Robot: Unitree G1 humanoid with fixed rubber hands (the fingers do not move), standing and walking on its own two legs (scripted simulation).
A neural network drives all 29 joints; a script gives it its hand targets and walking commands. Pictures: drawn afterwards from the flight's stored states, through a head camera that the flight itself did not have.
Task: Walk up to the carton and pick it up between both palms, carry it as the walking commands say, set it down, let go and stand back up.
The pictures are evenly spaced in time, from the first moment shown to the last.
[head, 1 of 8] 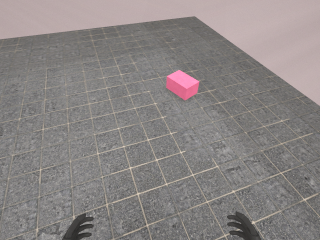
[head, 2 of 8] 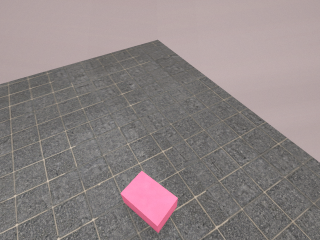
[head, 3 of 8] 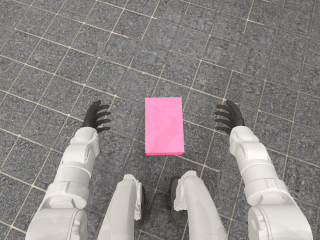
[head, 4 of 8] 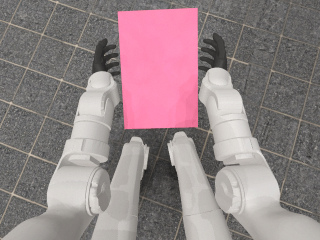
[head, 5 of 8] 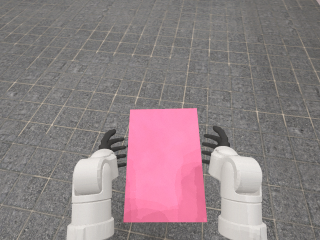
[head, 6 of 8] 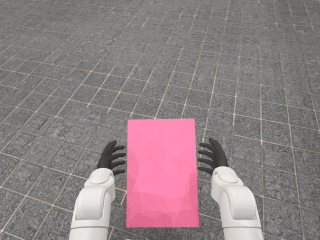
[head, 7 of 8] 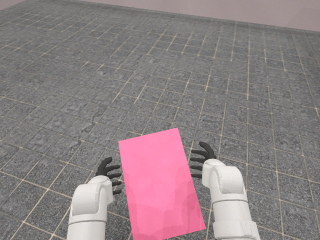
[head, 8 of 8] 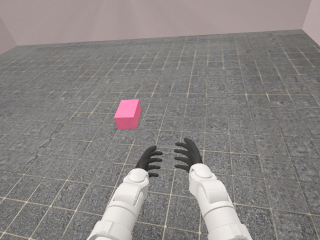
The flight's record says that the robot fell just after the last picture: yes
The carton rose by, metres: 0.68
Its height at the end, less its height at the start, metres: +0.00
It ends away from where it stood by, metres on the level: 4.06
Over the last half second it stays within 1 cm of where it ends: yes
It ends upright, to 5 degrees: no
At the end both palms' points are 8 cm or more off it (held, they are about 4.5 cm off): yes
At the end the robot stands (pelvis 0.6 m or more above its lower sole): yes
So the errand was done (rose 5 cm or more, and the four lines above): no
